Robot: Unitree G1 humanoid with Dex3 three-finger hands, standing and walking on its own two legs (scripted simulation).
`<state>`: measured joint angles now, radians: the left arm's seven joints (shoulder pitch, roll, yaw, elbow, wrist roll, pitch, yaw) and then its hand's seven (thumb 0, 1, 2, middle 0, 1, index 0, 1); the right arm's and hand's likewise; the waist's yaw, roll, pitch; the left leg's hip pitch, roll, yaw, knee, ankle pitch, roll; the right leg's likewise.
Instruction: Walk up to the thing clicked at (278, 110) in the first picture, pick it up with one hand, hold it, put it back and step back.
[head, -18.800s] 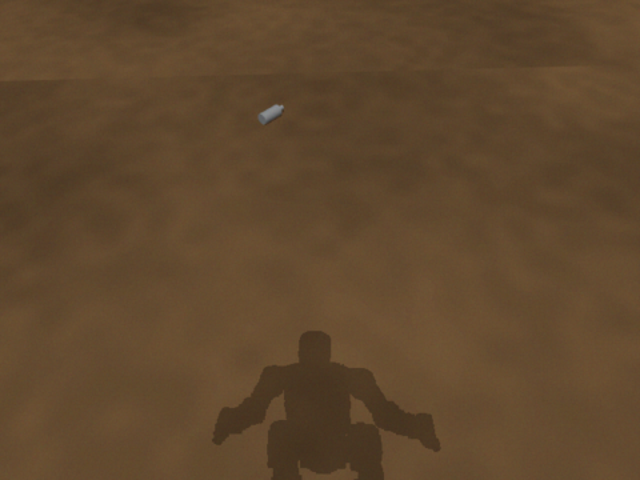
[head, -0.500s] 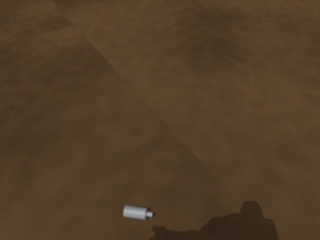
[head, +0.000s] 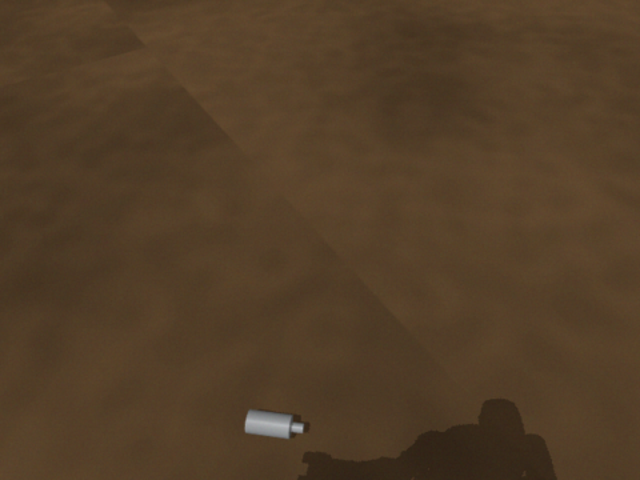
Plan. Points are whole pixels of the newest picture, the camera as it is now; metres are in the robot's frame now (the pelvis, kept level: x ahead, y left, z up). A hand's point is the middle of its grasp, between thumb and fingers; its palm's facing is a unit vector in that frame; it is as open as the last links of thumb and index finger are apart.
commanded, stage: stand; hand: left
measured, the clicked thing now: (275, 424) +0.39 +0.19 -0.75
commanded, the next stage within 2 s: walk up in 0.04 s
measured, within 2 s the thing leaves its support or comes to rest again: neither
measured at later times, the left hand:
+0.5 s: hand out of the picture +0.06 +0.31 -0.18, palm faces -0.05 -0.93 -0.36, open 7.3 cm
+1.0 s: hand out of the picture -0.06 +0.29 -0.16, palm faces -0.04 -0.91 -0.41, open 7.4 cm
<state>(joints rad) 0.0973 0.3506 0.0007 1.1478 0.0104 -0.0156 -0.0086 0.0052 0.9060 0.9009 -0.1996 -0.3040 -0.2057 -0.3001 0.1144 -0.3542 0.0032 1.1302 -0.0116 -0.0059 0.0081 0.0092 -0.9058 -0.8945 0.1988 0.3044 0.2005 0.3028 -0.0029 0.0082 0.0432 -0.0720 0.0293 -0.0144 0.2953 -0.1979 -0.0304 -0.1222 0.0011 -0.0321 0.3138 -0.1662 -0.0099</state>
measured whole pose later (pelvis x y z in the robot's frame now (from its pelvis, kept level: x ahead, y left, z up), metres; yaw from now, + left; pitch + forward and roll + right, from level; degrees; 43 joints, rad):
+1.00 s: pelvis -0.20 +0.03 -0.02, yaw -1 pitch -1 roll +1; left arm 0.13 0.36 0.07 0.75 0.04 0.05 0.01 0.01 0.90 0.90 -0.20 -0.30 -0.21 -0.30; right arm 0.15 -0.40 -0.04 0.84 -0.01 0.05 -0.03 0.01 -0.91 -0.89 0.20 0.30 0.20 0.30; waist 0.01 0.01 0.18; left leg -0.33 -0.05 -0.07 0.90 -0.53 -0.01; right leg -0.36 0.00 0.02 0.64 -0.27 -0.02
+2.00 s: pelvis -0.34 +0.01 -0.01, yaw +0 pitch -3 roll +0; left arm 0.17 0.36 0.04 1.02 0.01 -0.03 -0.01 0.01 0.90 0.90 -0.20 -0.30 -0.21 -0.30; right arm 0.18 -0.36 -0.03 1.01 -0.02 -0.01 0.02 0.01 -0.91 -0.89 0.20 0.30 0.20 0.30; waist 0.00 0.01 0.03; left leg -0.19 -0.01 -0.06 0.53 -0.30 -0.01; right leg -0.19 -0.01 0.01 0.53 -0.30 0.01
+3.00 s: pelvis -0.35 +0.00 +0.00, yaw +0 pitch -3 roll +0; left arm 0.11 0.36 0.00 1.15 0.01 -0.02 -0.01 0.01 0.91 0.90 -0.20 -0.30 -0.21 -0.30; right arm 0.12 -0.36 -0.01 1.15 -0.01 -0.01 0.02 0.01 -0.91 -0.89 0.20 0.30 0.20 0.30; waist -0.01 0.01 0.06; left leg -0.11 0.01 -0.06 0.32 -0.16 -0.03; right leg -0.12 0.00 0.01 0.33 -0.16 0.00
